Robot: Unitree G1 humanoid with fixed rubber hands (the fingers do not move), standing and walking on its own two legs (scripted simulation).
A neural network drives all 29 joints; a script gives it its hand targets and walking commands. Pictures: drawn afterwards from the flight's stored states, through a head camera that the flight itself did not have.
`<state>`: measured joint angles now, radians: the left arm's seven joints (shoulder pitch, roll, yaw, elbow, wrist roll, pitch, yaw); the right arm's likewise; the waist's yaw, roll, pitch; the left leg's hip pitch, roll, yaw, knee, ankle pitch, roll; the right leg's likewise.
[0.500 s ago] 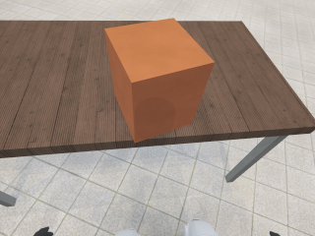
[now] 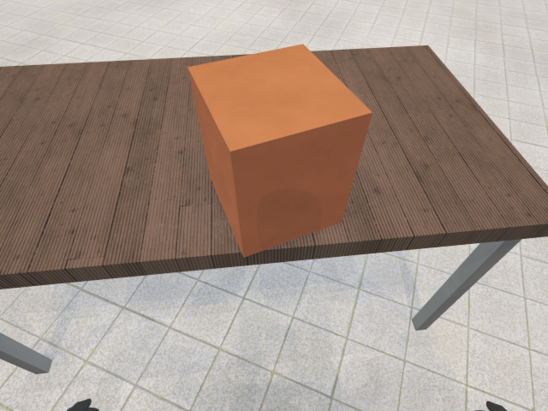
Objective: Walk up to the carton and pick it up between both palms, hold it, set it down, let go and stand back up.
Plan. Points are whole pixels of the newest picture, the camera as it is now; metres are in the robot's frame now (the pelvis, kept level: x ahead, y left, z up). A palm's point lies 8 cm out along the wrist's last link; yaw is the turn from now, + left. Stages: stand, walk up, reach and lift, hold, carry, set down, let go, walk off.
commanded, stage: walk up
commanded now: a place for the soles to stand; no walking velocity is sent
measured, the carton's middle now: (272, 152) +0.51 +0.03 +0.07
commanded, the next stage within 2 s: none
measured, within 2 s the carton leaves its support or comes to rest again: neither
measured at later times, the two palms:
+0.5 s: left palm out of the picture +0.09 +0.31 -0.08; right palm out of the picture +0.09 -0.30 -0.08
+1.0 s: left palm out of the picture +0.09 +0.31 -0.08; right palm out of the picture +0.08 -0.30 -0.08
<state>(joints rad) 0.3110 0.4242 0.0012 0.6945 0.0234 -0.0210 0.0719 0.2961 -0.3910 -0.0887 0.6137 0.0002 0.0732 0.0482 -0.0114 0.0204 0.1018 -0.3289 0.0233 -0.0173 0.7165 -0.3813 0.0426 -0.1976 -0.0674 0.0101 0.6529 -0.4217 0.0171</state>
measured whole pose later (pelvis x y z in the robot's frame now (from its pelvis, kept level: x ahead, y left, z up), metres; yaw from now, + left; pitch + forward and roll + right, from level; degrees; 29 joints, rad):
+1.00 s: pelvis -0.01 +0.00 +0.00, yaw +0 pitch -2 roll +0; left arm 0.29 0.42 0.00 0.71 0.01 0.00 0.02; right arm 0.29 -0.39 -0.02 0.67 0.00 0.03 0.04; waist -0.01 0.00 0.07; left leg -0.32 0.00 0.00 0.66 -0.31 0.01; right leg -0.29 -0.08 0.02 0.66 -0.34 0.04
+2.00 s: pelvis -0.01 -0.01 +0.01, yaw +0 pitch -2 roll +0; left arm 0.29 0.42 0.00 0.71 0.01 0.00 0.02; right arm 0.29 -0.39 -0.02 0.68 0.00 0.03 0.04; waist -0.01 0.00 0.07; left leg -0.32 0.00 0.00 0.66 -0.31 0.01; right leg -0.29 -0.08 0.02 0.66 -0.34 0.04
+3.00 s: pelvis -0.01 -0.01 +0.01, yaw +0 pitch -2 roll +0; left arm 0.29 0.42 0.00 0.71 0.01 0.00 0.02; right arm 0.29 -0.39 -0.02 0.69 0.00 0.03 0.04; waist -0.01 0.00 0.07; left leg -0.32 0.00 0.00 0.65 -0.30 0.01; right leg -0.29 -0.08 0.02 0.66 -0.34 0.04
